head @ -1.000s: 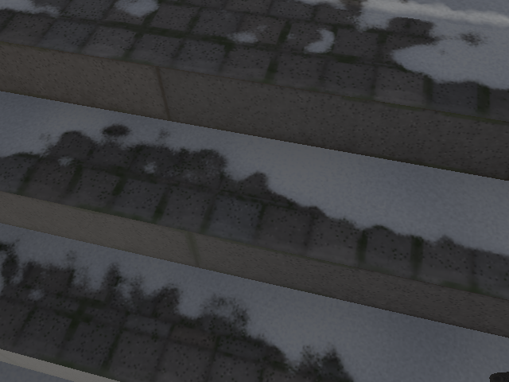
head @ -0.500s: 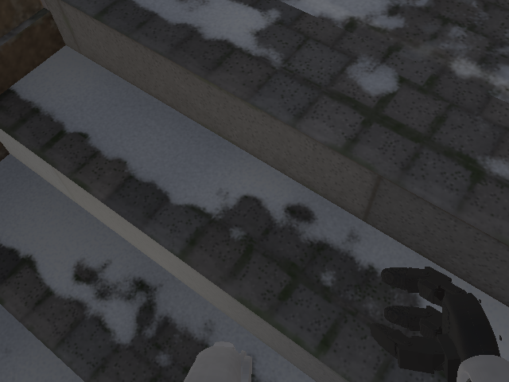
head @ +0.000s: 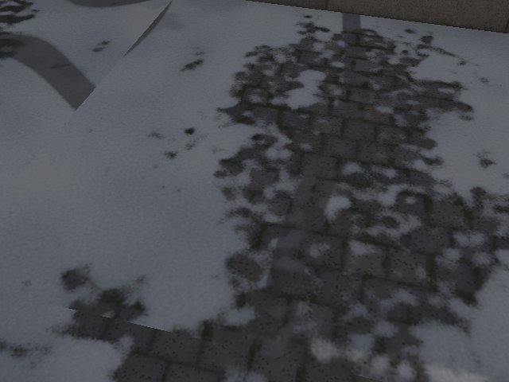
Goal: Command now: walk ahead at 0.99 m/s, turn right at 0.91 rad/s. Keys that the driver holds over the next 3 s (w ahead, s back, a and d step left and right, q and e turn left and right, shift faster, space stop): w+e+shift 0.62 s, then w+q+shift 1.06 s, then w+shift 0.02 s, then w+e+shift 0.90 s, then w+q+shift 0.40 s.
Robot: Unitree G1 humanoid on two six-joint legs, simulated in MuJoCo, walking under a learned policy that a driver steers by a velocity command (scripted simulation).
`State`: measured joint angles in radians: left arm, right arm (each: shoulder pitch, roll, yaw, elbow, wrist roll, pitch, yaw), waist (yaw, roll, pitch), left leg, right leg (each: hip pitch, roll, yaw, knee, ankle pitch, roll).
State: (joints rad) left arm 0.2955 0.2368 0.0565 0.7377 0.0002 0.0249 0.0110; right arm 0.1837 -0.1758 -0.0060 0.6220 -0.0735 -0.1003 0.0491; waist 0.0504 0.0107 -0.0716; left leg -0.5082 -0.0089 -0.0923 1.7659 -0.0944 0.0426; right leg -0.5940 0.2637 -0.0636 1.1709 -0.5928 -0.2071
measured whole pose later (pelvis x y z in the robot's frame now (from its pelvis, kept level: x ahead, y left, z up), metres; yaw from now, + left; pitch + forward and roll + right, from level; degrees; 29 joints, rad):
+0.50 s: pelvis +0.46 +0.04 +0.25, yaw -29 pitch +3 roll +3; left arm -0.02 0.27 0.07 0.51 0.02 -0.02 -0.05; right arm 0.46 -0.30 -0.09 0.97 -0.03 -0.11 0.00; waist -0.02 -0.04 -0.07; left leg -0.13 0.06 0.22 0.59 -0.48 -0.04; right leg -0.98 0.01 0.02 1.55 -0.13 -0.13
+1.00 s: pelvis +0.87 -0.17 +0.26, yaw -33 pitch +2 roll -3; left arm 0.48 0.26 0.04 0.84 0.02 -0.13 -0.01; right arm 0.11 -0.25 -0.02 0.66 -0.02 -0.04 0.05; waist 0.06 0.03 0.00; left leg -0.84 0.11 -0.01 0.89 0.03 0.08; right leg 0.13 0.12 -0.15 0.19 -0.36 -0.08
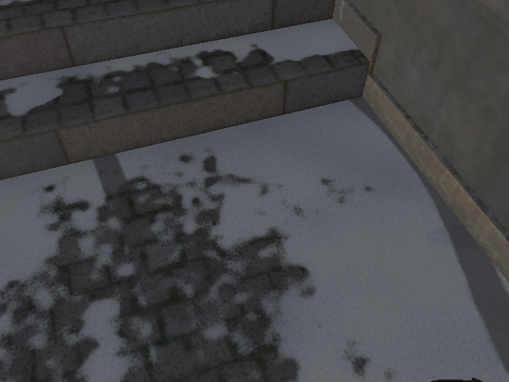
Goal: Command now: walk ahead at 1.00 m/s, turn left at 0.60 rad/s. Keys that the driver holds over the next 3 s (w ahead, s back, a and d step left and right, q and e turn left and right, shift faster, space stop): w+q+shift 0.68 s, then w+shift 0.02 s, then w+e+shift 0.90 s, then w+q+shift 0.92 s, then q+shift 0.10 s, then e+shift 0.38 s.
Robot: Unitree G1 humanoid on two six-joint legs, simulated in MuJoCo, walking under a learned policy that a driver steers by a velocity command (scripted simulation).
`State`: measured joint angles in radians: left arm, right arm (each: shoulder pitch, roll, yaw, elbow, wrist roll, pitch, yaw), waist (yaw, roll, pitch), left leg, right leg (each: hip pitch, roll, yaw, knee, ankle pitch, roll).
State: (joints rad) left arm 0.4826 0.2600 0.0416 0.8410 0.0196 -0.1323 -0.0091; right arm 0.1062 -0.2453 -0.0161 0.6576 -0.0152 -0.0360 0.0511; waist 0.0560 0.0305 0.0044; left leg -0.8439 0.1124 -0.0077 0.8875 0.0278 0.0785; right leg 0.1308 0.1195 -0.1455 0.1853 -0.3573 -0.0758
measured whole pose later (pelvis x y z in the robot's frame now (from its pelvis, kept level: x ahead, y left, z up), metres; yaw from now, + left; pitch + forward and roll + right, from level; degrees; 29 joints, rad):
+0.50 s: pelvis +0.49 +0.11 +0.00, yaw +25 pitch +4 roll -1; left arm -0.04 0.25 -0.06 0.53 0.05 -0.07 -0.02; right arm 0.49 -0.32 -0.08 0.82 0.01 -0.06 0.01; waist -0.14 0.00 0.02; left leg 0.07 -0.18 -0.27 0.29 -0.37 0.18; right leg -0.75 -0.08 0.07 0.63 0.04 0.02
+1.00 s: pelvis +0.90 +0.35 -0.01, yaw +35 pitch +3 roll -2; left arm 0.61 0.27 0.03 0.94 0.01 -0.10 -0.02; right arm -0.11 -0.27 0.03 0.58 -0.07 -0.09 0.05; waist 0.13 0.03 0.00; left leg -0.57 0.01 0.00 0.59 -0.08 0.06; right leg 0.11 -0.04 -0.02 0.45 -0.45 0.00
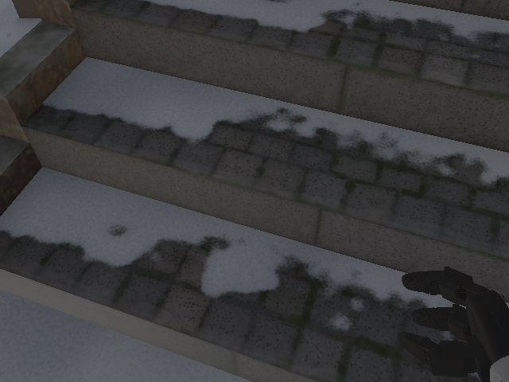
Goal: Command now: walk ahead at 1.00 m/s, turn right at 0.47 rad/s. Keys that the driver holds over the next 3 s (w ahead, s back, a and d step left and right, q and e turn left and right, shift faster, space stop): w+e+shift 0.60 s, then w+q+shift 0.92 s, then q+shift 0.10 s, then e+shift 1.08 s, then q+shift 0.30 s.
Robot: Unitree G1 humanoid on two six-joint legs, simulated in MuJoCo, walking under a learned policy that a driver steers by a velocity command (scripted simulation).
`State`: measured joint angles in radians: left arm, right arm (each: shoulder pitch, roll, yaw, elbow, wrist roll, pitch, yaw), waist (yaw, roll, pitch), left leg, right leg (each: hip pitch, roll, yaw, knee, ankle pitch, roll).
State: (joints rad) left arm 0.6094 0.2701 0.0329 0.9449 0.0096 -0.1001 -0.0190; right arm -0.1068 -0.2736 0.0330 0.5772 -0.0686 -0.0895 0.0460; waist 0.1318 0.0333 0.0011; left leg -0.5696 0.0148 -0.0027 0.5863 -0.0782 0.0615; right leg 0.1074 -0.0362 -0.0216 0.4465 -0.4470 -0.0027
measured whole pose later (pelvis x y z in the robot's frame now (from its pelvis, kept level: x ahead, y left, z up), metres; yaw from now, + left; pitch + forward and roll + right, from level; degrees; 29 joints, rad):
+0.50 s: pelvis +0.43 -0.10 +0.03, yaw -23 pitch +3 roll +1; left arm 0.01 0.21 -0.02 0.57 0.01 0.00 -0.02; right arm 0.41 -0.20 0.01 0.85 -0.01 -0.08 0.03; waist 0.02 -0.04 -0.02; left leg -0.03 0.10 0.15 1.08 -0.13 -0.02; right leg -0.93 0.14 -0.13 1.40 -0.65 -0.22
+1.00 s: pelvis +0.85 -0.28 +0.30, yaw -24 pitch +1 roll +4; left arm 0.11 0.15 0.00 0.58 0.09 -0.12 -0.02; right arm 0.45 -0.25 -0.07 0.90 -0.01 -0.03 -0.02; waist -0.03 -0.01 -0.08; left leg -0.43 -0.21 0.11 0.83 -0.43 0.18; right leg -0.79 0.08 0.13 2.16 -0.17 -0.09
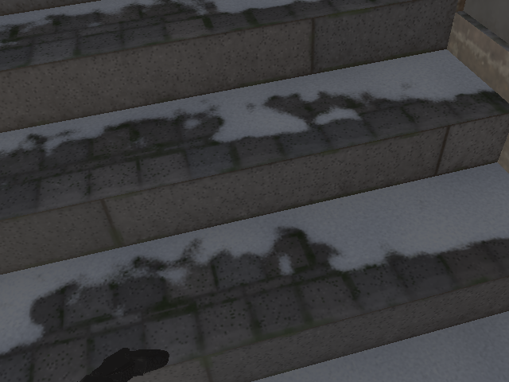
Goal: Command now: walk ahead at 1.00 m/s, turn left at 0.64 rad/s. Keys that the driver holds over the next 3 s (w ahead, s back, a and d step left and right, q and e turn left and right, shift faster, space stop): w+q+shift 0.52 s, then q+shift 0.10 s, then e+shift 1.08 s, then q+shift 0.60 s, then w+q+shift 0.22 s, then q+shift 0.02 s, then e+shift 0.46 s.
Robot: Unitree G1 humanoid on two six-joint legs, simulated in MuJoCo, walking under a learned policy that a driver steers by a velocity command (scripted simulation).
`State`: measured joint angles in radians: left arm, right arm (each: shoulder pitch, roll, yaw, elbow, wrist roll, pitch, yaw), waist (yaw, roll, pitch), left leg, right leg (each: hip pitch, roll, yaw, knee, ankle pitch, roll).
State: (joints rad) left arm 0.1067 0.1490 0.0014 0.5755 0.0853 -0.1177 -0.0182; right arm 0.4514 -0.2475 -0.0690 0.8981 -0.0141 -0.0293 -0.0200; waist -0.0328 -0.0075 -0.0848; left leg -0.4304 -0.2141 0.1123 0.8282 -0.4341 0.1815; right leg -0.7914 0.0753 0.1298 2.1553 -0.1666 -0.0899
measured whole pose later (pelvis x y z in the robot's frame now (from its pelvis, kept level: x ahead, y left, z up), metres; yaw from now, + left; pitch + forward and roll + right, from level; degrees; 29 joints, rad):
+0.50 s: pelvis +0.44 +0.02 +0.21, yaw +23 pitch +4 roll -1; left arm 0.50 0.26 0.06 1.10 0.04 -0.13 0.00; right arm -0.20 -0.14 -0.01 0.43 -0.01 -0.01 -0.02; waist -0.03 0.01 -0.05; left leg -1.33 -0.02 0.01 1.99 -0.43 0.19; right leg 0.00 -0.07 -0.31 0.32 -0.35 0.04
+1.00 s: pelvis +0.76 +0.14 +0.43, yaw +30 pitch +4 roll -3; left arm 0.17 0.20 -0.06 0.57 -0.02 0.04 -0.08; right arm 0.19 -0.33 -0.04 0.82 -0.08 -0.07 0.10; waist 0.05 0.05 -0.10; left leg -0.17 0.05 0.19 0.44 0.05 0.11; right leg -0.88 0.13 -0.04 1.16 -0.31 -0.06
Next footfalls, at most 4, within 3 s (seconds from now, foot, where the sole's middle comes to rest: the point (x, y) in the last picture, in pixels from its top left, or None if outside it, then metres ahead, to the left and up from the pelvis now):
0.22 right None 0.39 -0.13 -0.56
0.60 left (194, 278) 0.66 0.17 -0.40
1.00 right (195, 142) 0.94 0.16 -0.23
1.60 left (95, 138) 0.98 0.40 -0.23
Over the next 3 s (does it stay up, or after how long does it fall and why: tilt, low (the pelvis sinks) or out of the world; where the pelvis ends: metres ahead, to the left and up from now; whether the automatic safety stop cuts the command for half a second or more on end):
stays up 1.09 0.47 0.66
